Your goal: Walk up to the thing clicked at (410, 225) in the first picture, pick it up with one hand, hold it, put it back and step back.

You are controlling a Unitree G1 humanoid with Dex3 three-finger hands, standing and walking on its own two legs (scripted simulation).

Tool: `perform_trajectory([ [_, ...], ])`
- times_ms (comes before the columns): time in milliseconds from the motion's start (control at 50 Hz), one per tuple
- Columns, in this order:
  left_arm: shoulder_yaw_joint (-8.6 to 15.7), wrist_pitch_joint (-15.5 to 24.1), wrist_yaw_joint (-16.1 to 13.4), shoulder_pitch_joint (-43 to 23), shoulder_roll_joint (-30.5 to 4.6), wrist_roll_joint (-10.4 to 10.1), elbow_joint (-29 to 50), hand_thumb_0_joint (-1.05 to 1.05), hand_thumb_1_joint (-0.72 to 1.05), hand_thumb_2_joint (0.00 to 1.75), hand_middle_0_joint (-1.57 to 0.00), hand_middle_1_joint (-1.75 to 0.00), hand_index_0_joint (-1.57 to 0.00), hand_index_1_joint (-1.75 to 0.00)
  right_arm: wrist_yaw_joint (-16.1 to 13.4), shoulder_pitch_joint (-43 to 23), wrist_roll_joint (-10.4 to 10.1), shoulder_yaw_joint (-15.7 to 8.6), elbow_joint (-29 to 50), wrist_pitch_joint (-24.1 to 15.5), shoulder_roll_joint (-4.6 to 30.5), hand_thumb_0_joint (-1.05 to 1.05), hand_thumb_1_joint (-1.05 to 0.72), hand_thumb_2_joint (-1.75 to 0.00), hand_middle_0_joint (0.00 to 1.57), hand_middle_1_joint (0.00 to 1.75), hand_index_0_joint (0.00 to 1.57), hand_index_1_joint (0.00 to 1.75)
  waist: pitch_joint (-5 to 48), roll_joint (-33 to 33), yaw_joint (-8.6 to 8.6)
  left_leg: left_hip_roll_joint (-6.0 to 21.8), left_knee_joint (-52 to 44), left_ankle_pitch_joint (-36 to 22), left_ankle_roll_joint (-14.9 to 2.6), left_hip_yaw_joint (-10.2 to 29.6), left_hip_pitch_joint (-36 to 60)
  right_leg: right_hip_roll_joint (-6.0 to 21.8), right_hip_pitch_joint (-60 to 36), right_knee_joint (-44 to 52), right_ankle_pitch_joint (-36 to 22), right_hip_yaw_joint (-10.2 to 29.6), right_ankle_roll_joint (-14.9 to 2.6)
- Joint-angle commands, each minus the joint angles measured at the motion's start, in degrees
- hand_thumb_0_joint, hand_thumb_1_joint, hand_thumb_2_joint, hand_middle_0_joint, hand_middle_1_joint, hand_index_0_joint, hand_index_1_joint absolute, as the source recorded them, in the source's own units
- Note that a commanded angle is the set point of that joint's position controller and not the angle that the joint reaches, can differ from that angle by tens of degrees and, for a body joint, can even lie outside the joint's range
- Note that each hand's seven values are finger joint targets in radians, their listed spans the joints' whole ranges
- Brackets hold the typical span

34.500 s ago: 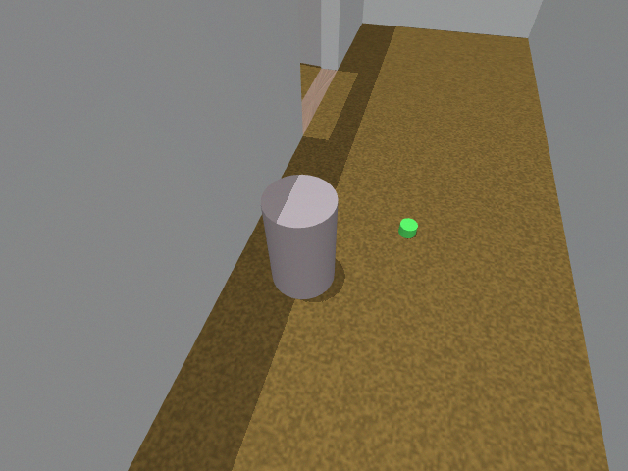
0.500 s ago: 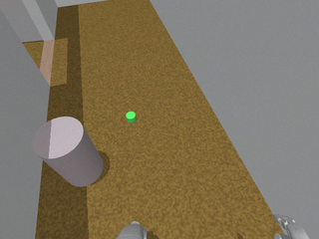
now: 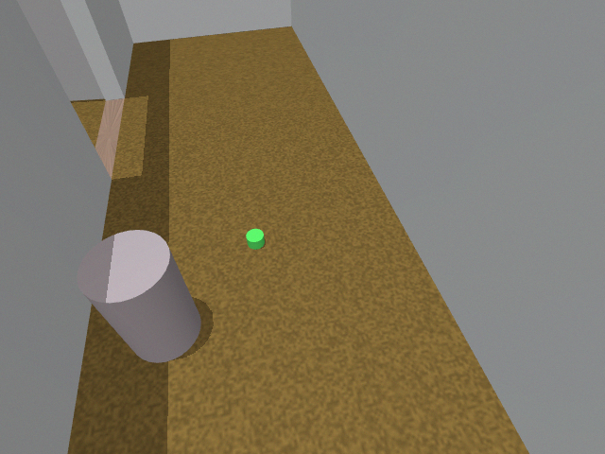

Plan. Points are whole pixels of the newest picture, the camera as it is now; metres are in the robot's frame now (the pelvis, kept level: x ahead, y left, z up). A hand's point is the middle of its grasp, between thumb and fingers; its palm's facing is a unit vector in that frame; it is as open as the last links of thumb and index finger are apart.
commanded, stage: step back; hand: left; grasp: from above
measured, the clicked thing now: (255, 239) +1.06 +0.23 -0.74
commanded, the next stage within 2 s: stand in 0.60 s
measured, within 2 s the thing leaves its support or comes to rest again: neither
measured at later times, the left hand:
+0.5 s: hand out of the picture +0.11 +0.28 -0.15, palm faces +0.05 -0.94 -0.34, open 7.4 cm
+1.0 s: hand out of the picture +0.11 +0.27 -0.14, palm faces -0.02 -0.94 -0.33, open 7.4 cm
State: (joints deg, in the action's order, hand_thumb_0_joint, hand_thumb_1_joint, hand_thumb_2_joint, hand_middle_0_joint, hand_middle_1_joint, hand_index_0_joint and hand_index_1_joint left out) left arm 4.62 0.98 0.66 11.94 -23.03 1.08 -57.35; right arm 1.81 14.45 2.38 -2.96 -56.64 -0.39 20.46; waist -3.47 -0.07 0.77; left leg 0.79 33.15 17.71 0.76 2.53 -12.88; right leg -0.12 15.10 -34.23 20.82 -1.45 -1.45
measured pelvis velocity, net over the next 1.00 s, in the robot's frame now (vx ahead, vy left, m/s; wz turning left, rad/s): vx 0.03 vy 0.02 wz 0.00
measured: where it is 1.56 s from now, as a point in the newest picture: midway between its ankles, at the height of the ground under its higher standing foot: outside the picture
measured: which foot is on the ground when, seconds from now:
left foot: down 0.00-0.02, up 0.04-0.24, down 0.26-1.00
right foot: down 0.00-1.00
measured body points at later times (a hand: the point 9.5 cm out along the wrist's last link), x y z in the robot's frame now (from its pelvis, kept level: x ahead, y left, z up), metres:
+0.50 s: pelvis +0.04 +0.02 +0.01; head +0.05 +0.03 +0.45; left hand +0.10 +0.33 -0.13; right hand +0.16 -0.27 -0.12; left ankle +0.07 +0.14 -0.73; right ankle +0.03 -0.11 -0.73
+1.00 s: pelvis +0.03 +0.02 +0.02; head +0.03 +0.03 +0.47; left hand +0.11 +0.32 -0.12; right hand +0.12 -0.28 -0.11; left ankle +0.07 +0.14 -0.73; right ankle +0.03 -0.11 -0.73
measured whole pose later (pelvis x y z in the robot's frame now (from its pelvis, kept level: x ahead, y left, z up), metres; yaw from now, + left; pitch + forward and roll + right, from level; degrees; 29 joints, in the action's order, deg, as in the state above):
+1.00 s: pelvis +0.03 +0.02 +0.02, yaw +0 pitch -3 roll +0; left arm -0.1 1.2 0.3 5.6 -20.1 0.5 -65.6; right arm 1.1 4.1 0.8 -0.9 -66.2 -0.6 19.6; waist -2.9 -0.5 0.3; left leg 1.0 18.2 7.0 0.3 -1.8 -7.9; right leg 1.6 4.2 -18.1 10.7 -1.0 1.3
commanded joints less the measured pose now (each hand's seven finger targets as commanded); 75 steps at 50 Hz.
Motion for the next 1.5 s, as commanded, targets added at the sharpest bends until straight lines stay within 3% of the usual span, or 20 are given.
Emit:
perform_trajectory([
  [0, 4.1, 2.6, -1.8, 5.4, -16.3, 1.4, 2.0, 0.00, 0.90, 0.90, -0.20, -0.30, -0.20, -0.30, -1.9, -5.8, -1.7, -1.0, 6.4, -0.7, 7.3, 0.00, -0.90, -0.90, 0.20, 0.30, 0.20, 0.30, 3.1, -9.1, -5.88, -4.8, 11.7, 9.8, -1.90, 3.8, -23.4, 15.6, -18.0, 19.5, 6.5, 26.6, -5.80],
  [20, 4.2, 2.9, -1.5, 1.9, -17.8, 1.4, 3.4, 0.00, 0.90, 0.90, -0.20, -0.30, -0.20, -0.30, -2.6, -5.7, -1.1, -2.1, 5.8, -0.3, 11.0, 0.00, -0.90, -0.90, 0.20, 0.30, 0.20, 0.30, 0.0, -5.8, -4.51, -1.8, 18.0, 16.1, -1.43, 5.1, -18.7, 23.7, -7.7, 21.5, 11.5, 31.5, -11.20],
  [40, 3.9, 3.0, -1.4, -0.4, -16.4, 0.8, 4.5, 0.00, 0.90, 0.90, -0.20, -0.30, -0.20, -0.30, -2.7, -3.3, -1.1, -2.4, 4.6, -0.4, 12.5, 0.00, -0.90, -0.90, 0.20, 0.30, 0.20, 0.30, -1.4, -3.1, -3.12, -0.5, 19.9, 14.3, -1.43, 6.5, -17.6, 23.1, -6.0, 20.6, 8.2, 29.7, -12.43],
  [120, 2.5, 3.5, -1.6, -4.1, -13.5, 0.6, 5.0, 0.00, 0.90, 0.90, -0.20, -0.30, -0.20, -0.30, -1.8, -1.4, -1.0, -1.9, 2.3, -0.9, 11.0, 0.00, -0.90, -0.90, 0.20, 0.30, 0.20, 0.30, -0.3, -6.3, -1.65, 0.8, 12.8, 7.7, -0.99, 3.5, -10.5, 15.7, -2.9, 15.9, -11.4, 14.2, -8.66],
  [180, 2.0, 3.0, -1.5, -4.3, -12.7, 0.2, 4.6, 0.00, 0.90, 0.90, -0.20, -0.30, -0.20, -0.30, -1.7, -2.8, -0.9, -1.7, 1.9, -1.1, 9.5, 0.00, -0.90, -0.90, 0.20, 0.30, 0.20, 0.30, 1.7, -8.8, -1.81, 0.2, 3.3, 4.7, -1.01, -2.1, -5.5, 13.8, -4.1, 10.9, -26.8, 8.8, -7.35],
  [220, 1.6, 2.2, -1.5, -5.6, -12.4, -0.5, 4.6, 0.00, 0.90, 0.90, -0.20, -0.30, -0.20, -0.30, -2.0, -1.7, -0.9, -1.8, 0.7, -1.4, 8.9, 0.00, -0.90, -0.90, 0.20, 0.30, 0.20, 0.30, 3.1, -7.0, -0.29, -0.6, -6.4, -6.2, -1.26, -4.3, 0.6, 12.3, -2.9, 5.8, -30.8, 6.3, -5.22],
  [240, 0.9, 1.8, -1.5, -5.5, -10.9, -0.5, 5.0, 0.00, 0.90, 0.90, -0.20, -0.30, -0.20, -0.30, -2.2, -1.7, -0.7, -2.2, 0.3, -1.6, 9.8, 0.00, -0.90, -0.90, 0.20, 0.30, 0.20, 0.30, 4.4, -5.0, 0.01, 0.5, -7.8, -13.4, -2.14, -1.9, 4.3, 11.0, -1.1, 3.1, -30.2, 5.5, -3.32],
  [260, 0.2, 1.5, -1.5, -4.8, -9.0, -0.9, 5.4, 0.00, 0.90, 0.90, -0.20, -0.30, -0.20, -0.30, -2.5, -2.1, -0.5, -2.4, 0.4, -1.9, 11.7, 0.00, -0.90, -0.90, 0.20, 0.30, 0.20, 0.30, 6.3, 0.4, -0.43, 6.3, -9.4, -19.8, -3.58, 4.7, 6.4, 8.2, 0.6, 0.7, -24.2, 4.2, -1.09],
  [280, 0.0, 1.1, -1.4, -3.9, -8.7, -1.8, 4.3, 0.00, 0.90, 0.90, -0.20, -0.30, -0.20, -0.30, -2.4, -6.9, -1.0, -2.3, 1.6, -2.0, 13.7, 0.00, -0.90, -0.90, 0.20, 0.30, 0.20, 0.30, 6.3, 5.5, -2.46, 11.7, -10.7, -16.9, -7.35, 12.1, 0.8, 2.8, -1.3, -0.9, -8.7, 1.7, 0.94],
  [300, 0.3, 0.7, -1.5, -4.5, -9.1, -1.6, 3.5, 0.00, 0.90, 0.90, -0.20, -0.30, -0.20, -0.30, -2.3, -9.0, -1.2, -2.4, 1.8, -1.9, 15.2, 0.00, -0.90, -0.90, 0.20, 0.30, 0.20, 0.30, 6.4, 5.8, -2.32, 13.9, -11.0, -13.3, -10.01, 12.9, -2.2, 2.1, -4.7, 0.0, 0.3, 1.2, 0.41],
  [320, 0.0, 0.7, -1.5, -5.6, -8.6, -1.2, 2.8, 0.00, 0.90, 0.90, -0.20, -0.30, -0.20, -0.30, -2.2, -10.0, -1.1, -2.0, 1.2, -1.7, 14.5, 0.00, -0.90, -0.90, 0.20, 0.30, 0.20, 0.30, 5.2, 5.5, -2.28, 13.3, -11.7, -10.7, -9.16, 12.1, -3.6, 2.3, -5.8, 2.4, 1.2, 1.7, 0.03],
  [400, -0.1, 1.6, -1.2, -4.1, -10.2, -0.7, -0.4, 0.00, 0.90, 0.90, -0.20, -0.30, -0.20, -0.30, -2.2, -13.7, -1.5, -0.9, 0.2, -1.3, 11.8, 0.00, -0.90, -0.90, 0.20, 0.30, 0.20, 0.30, 3.1, 5.2, -2.33, 7.4, -10.4, -7.8, -3.13, 5.5, -3.4, 5.9, -6.2, 10.5, -9.0, 5.1, -1.08],
  [500, -0.3, 2.0, -1.4, -6.2, -10.1, -0.7, -1.6, 0.00, 0.90, 0.90, -0.20, -0.30, -0.20, -0.30, -2.1, -13.9, -1.8, -0.6, -2.0, -1.4, 10.9, 0.00, -0.90, -0.90, 0.20, 0.30, 0.20, 0.30, 8.0, 2.3, -1.34, 6.9, -8.9, -19.7, -3.12, 2.4, 4.0, 7.3, -8.9, 11.8, -20.8, 4.8, -0.35],
  [560, -0.1, 1.7, -1.5, -7.2, -10.2, -0.7, -1.9, 0.00, 0.90, 0.90, -0.20, -0.30, -0.20, -0.30, -2.2, -14.3, -1.9, -0.7, -2.7, -1.2, 10.4, 0.00, -0.90, -0.90, 0.20, 0.30, 0.20, 0.30, 7.9, 0.6, -1.07, 6.5, -9.0, -20.8, -2.85, 1.1, 4.4, 7.6, -9.8, 12.2, -23.1, 4.7, -0.21],
  [580, -2.0, 1.7, -1.3, -7.1, -8.2, -1.0, -3.0, 0.00, 0.90, 0.90, -0.20, -0.30, -0.20, -0.30, -2.1, -13.6, -2.2, -0.1, -3.1, -1.6, 10.7, 0.00, -0.90, -0.90, 0.20, 0.30, 0.20, 0.30, 7.9, 0.7, -0.54, 6.9, -10.9, -24.0, -2.85, 2.7, 7.7, 7.9, -9.0, 13.6, -25.6, 5.4, 0.18],
  [720, -2.2, 1.5, -1.1, -8.6, -8.8, -0.7, -4.1, 0.00, 0.90, 0.90, -0.20, -0.30, -0.20, -0.30, -1.9, -15.4, -2.0, -0.1, -4.3, -1.9, 11.0, 0.00, -0.90, -0.90, 0.20, 0.30, 0.20, 0.30, 6.7, 1.8, -1.09, 7.4, -15.4, -21.3, -2.06, 2.7, 8.3, 7.6, -10.4, 17.1, -18.5, 4.5, 1.14],
  [800, -2.4, 1.4, -1.0, -9.0, -9.2, -0.6, -4.9, 0.00, 0.90, 0.90, -0.20, -0.30, -0.20, -0.30, -1.7, -15.0, -1.9, 0.1, -5.1, -1.8, 10.8, 0.00, -0.90, -0.90, 0.20, 0.30, 0.20, 0.30, 4.0, 0.8, -0.77, 7.0, -18.0, -14.2, -1.53, 2.6, 6.8, 7.7, -8.7, 19.1, -12.6, 5.0, 1.13],
  [920, -2.5, 1.7, -1.0, -9.1, -9.7, -0.4, -4.5, 0.00, 0.90, 0.90, -0.20, -0.30, -0.20, -0.30, -1.6, -14.8, -1.9, 0.0, -5.6, -1.9, 10.8, 0.00, -0.90, -0.90, 0.20, 0.30, 0.20, 0.30, 6.0, 0.1, -0.87, 7.0, -17.8, -16.0, -1.33, 2.2, 8.1, 8.3, -9.3, 19.5, -14.5, 5.3, 0.83],
  [1160, -3.1, 1.3, -0.8, -7.4, -9.4, -0.5, -4.5, 0.00, 0.90, 0.90, -0.20, -0.30, -0.20, -0.30, -1.4, -12.0, -1.7, 0.3, -6.6, -1.3, 11.4, 0.00, -0.90, -0.90, 0.20, 0.30, 0.20, 0.30, 2.1, 0.3, -0.47, 6.3, -19.1, -5.8, -1.17, 2.6, 4.5, 7.7, -5.2, 21.1, -4.9, 5.8, 0.67],
  [1480, -3.1, 1.2, -0.9, -7.0, -9.5, -0.7, -4.0, 0.00, 0.90, 0.90, -0.20, -0.30, -0.20, -0.30, -1.6, -10.5, -1.8, 0.7, -6.9, -1.6, 11.8, 0.00, -0.90, -0.90, 0.20, 0.30, 0.20, 0.30, 4.7, 0.9, -0.28, 6.9, -17.3, -13.2, -1.40, 1.9, 6.6, 7.9, -7.5, 19.5, -12.6, 5.9, 0.50],
])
